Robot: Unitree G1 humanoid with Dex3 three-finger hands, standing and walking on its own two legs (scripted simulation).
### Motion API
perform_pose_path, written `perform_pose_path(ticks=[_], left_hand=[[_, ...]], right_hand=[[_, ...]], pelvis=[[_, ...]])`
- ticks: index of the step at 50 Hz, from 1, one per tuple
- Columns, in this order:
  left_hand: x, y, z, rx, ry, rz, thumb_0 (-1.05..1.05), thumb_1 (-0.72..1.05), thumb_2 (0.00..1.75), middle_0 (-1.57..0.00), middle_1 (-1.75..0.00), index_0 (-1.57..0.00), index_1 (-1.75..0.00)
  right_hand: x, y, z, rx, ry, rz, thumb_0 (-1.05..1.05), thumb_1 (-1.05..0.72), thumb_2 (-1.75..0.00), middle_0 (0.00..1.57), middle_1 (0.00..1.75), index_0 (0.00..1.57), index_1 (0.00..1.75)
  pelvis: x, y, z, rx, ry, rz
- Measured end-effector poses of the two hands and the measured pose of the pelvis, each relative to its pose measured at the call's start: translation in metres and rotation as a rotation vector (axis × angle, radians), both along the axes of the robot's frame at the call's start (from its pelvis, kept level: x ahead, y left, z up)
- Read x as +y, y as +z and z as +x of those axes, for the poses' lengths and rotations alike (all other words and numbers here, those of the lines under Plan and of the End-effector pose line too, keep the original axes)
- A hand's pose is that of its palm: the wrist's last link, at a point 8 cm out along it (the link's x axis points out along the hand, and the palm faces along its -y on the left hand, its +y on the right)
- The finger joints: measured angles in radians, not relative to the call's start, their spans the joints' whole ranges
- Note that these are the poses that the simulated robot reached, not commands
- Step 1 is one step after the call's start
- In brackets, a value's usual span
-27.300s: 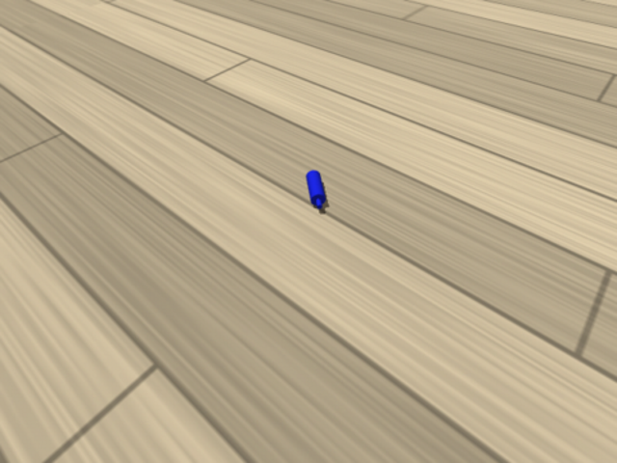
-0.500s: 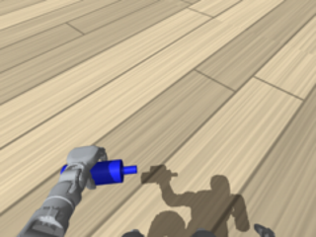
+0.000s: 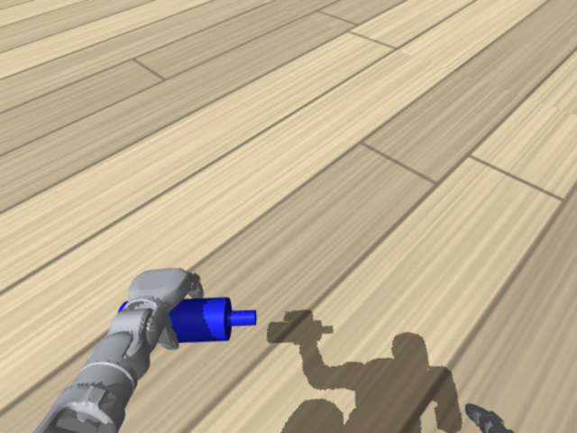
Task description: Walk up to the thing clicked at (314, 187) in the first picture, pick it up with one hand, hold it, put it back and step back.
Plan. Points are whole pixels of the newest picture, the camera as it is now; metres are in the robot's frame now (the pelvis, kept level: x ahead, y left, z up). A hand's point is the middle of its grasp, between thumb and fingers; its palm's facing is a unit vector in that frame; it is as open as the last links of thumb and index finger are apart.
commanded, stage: hold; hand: left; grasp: from above
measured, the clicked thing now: (190, 320) +0.31 +0.20 -0.10
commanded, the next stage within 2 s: crouch in 1.42 s
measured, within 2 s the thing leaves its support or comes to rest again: neither
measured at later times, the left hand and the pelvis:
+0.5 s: hand (170, 324) +0.28 +0.21 -0.03, palm faces -0.46 -0.05 -0.89, open 9.7 cm; pelvis -0.01 -0.01 +0.01, yaw +0 degrees
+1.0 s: hand (166, 330) +0.27 +0.21 -0.02, palm faces -0.46 -0.05 -0.89, open 9.7 cm; pelvis -0.02 -0.01 +0.01, yaw +0 degrees
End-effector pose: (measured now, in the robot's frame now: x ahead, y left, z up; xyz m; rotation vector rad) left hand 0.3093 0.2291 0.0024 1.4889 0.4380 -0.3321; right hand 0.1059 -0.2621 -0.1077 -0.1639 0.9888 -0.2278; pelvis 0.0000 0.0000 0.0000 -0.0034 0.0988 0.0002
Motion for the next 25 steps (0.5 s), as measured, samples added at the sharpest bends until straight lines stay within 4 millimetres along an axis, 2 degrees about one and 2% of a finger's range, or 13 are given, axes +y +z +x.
perform_pose_path(ticks=[9, 25], left_hand=[[-0.006, 0.005, -0.006, -0.009, -0.010, 0.003, -0.01, 0.06, 0.39, -0.76, -0.38, -0.79, -0.36], [-0.014, 0.021, -0.024, -0.014, -0.008, 0.004, -0.01, 0.07, 0.39, -0.76, -0.38, -0.79, -0.36]], right_hand=[[-0.005, 0.003, 0.002, 0.000, 0.003, 0.001, 0.01, -0.89, -0.89, 0.20, 0.30, 0.20, 0.30], [-0.007, 0.008, 0.002, -0.038, 0.018, 0.019, 0.01, -0.90, -0.89, 0.20, 0.30, 0.20, 0.30]], pelvis=[[-0.004, 0.003, 0.000, -0.016, 0.001, 0.004], [-0.010, 0.007, -0.013, -0.055, -0.001, 0.011]])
